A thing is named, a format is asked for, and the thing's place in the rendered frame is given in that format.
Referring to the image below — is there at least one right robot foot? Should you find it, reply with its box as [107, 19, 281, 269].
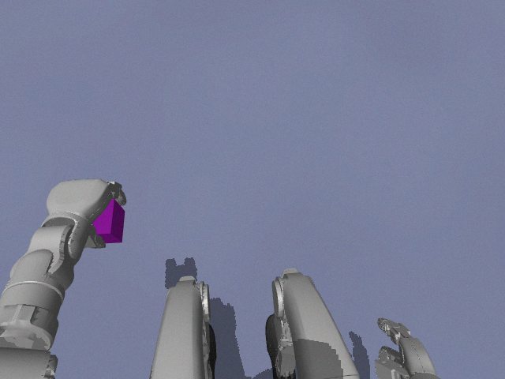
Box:
[265, 314, 296, 379]

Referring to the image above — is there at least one right robot hand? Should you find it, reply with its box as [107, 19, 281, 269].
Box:
[375, 318, 437, 379]

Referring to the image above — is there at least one cube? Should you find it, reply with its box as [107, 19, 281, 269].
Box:
[93, 199, 125, 243]

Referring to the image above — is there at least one left robot hand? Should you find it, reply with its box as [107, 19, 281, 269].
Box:
[47, 178, 126, 249]

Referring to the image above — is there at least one left robot arm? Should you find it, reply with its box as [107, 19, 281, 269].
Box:
[0, 212, 91, 379]

